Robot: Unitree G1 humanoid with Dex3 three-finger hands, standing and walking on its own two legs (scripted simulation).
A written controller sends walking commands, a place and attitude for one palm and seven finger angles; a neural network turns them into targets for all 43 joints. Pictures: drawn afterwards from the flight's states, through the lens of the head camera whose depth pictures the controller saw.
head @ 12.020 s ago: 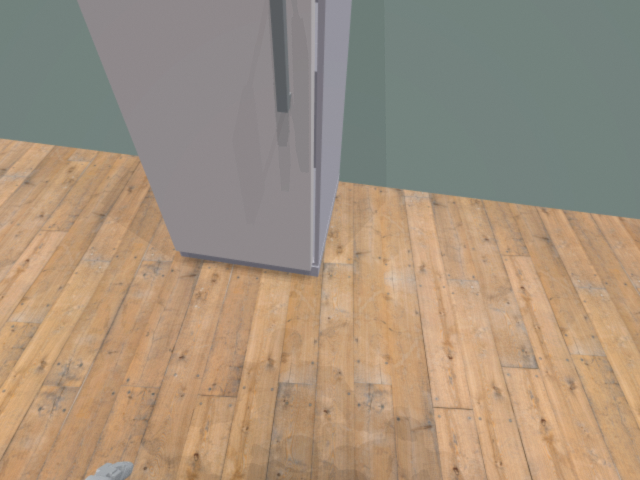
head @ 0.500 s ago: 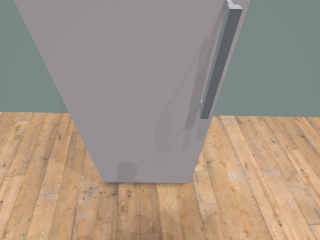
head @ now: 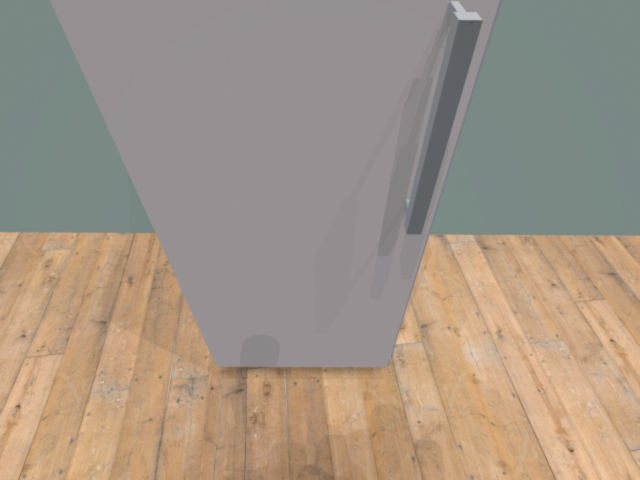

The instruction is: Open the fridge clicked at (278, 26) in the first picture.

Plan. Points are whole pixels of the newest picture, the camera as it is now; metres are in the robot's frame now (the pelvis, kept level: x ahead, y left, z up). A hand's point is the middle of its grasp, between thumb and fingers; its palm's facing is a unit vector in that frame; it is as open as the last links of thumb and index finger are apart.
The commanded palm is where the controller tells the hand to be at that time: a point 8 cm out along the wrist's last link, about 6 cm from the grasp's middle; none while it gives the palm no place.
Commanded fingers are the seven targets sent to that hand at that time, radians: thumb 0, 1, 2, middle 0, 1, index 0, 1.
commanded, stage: come to a stop and stand still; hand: right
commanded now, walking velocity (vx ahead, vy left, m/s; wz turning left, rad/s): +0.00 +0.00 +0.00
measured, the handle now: (430, 136) +0.54 -0.12 +0.17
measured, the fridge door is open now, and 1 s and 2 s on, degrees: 0 0 0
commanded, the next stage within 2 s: look again from close up in 0.10 s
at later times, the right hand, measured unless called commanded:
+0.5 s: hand out of the picture +0.05 -0.20 -0.17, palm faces +0.01 +0.98 -0.21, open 7.4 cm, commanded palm none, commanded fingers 0.00 -0.90 -0.90 0.20 0.30 0.20 0.30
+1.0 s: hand out of the picture +0.03 -0.21 -0.18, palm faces -0.01 +0.98 -0.20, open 7.4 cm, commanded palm none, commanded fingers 0.00 -0.90 -0.90 0.20 0.30 0.20 0.30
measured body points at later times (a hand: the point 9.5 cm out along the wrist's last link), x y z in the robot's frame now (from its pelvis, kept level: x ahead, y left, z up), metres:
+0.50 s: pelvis +0.02 -0.02 +0.00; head +0.01 -0.02 +0.45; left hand +0.05 +0.21 -0.16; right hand +0.05 -0.25 -0.16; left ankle +0.01 +0.11 -0.74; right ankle +0.05 -0.10 -0.74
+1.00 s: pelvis +0.02 -0.03 +0.00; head +0.03 -0.04 +0.45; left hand +0.06 +0.22 -0.15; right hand +0.03 -0.26 -0.16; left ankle +0.01 +0.11 -0.74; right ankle +0.05 -0.10 -0.74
